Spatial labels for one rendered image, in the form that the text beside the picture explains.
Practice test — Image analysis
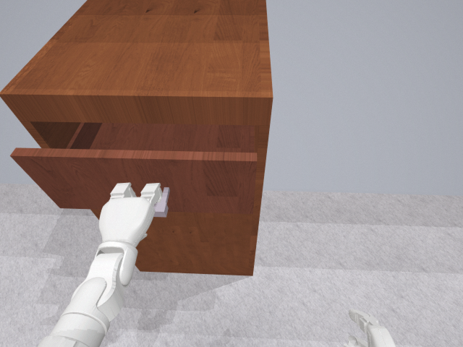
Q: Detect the robot left hand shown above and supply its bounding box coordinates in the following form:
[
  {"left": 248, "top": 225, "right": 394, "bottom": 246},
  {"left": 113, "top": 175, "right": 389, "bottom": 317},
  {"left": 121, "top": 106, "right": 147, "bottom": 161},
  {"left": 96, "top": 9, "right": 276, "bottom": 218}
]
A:
[{"left": 99, "top": 183, "right": 163, "bottom": 248}]

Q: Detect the cabinet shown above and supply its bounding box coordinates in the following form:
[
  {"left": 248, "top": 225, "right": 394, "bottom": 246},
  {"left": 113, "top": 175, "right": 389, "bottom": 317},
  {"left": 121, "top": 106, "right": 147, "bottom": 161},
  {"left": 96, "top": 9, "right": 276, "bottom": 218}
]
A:
[{"left": 0, "top": 0, "right": 273, "bottom": 276}]

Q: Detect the handle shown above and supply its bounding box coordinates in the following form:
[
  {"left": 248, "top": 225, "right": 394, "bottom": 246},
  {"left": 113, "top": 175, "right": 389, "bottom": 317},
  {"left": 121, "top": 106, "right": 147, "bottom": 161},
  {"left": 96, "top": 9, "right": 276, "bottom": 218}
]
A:
[{"left": 153, "top": 187, "right": 170, "bottom": 217}]

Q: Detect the drawer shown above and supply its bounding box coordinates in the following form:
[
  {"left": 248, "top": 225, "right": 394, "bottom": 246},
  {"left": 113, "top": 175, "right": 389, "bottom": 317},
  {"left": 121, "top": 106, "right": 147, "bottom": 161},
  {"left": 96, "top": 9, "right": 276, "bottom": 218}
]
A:
[{"left": 10, "top": 122, "right": 257, "bottom": 214}]

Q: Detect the robot right hand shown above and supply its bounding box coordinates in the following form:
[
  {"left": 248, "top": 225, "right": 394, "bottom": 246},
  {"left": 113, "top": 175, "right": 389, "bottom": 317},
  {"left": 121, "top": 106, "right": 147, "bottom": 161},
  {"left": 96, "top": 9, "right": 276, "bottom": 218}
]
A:
[{"left": 344, "top": 309, "right": 396, "bottom": 347}]

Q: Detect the left robot forearm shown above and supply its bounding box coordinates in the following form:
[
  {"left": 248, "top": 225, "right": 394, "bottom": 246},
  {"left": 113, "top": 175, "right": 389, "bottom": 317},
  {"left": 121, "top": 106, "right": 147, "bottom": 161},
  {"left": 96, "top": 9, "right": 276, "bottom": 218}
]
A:
[{"left": 38, "top": 241, "right": 138, "bottom": 347}]

